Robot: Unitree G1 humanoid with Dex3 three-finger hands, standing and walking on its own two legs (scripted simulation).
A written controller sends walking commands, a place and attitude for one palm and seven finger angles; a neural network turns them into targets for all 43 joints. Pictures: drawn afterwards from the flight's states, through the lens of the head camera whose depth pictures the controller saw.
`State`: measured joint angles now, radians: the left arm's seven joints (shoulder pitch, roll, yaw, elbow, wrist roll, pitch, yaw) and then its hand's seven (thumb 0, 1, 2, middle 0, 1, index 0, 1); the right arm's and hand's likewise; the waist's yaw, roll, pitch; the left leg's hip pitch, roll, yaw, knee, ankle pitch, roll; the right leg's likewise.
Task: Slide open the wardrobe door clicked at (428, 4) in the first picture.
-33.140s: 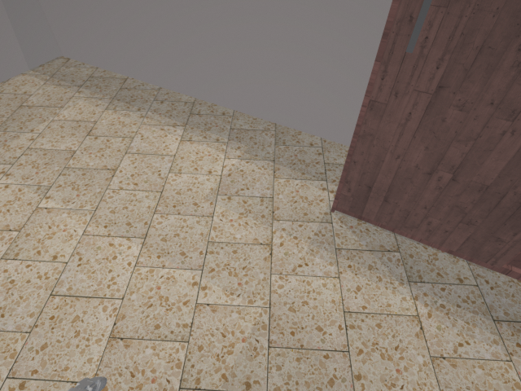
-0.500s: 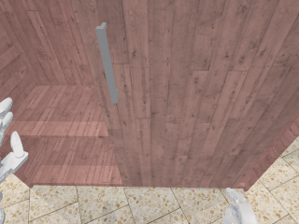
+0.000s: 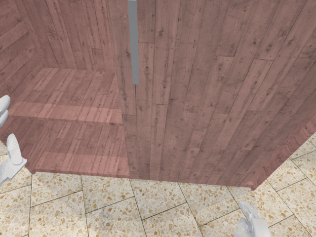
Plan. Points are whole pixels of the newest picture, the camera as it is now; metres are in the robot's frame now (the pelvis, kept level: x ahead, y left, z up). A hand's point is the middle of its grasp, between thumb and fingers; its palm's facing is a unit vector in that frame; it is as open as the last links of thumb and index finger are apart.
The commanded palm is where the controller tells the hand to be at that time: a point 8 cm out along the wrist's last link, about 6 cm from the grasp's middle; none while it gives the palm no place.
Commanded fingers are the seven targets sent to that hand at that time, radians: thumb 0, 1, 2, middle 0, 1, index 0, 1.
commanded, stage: step back with the hand held close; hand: left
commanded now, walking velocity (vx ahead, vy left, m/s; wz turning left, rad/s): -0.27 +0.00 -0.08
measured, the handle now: (135, 44) +0.57 +0.11 +0.22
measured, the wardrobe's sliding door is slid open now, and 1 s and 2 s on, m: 0.64 0.64 0.64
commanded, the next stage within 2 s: stop stepping back and stand still in 0.48 s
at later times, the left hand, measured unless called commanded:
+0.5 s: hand out of the picture +0.09 +0.28 +0.17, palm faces +0.51 -0.73 -0.46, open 7.4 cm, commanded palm +0.04 +0.31 +0.19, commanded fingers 0.00 0.90 0.90 -0.20 -0.30 -0.20 -0.30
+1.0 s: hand out of the picture +0.05 +0.26 +0.17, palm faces +0.42 -0.82 -0.39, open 7.4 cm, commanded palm -0.01 +0.29 +0.19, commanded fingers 0.00 0.90 0.90 -0.20 -0.30 -0.20 -0.30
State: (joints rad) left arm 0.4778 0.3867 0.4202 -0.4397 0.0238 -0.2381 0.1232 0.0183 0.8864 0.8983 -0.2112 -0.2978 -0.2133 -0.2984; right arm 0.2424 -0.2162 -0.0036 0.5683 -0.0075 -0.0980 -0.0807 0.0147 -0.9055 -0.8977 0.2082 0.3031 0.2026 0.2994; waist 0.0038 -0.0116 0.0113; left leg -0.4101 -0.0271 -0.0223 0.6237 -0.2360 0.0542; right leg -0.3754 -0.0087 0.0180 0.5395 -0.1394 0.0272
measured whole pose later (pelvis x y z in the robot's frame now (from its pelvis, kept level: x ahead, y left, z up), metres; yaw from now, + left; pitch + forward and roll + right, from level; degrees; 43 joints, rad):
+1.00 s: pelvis -0.17 +0.00 +0.01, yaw -4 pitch +1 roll +1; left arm 0.51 0.39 0.41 -0.42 -0.02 -0.18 0.16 0.02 0.88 0.90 -0.21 -0.30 -0.21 -0.30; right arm 0.32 -0.25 -0.02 0.68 -0.01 -0.12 -0.08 0.02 -0.91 -0.90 0.21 0.30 0.20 0.30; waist 0.00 -0.07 -0.08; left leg -0.39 0.04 0.07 0.74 -0.37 0.01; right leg -0.24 -0.01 0.02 0.53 -0.31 -0.02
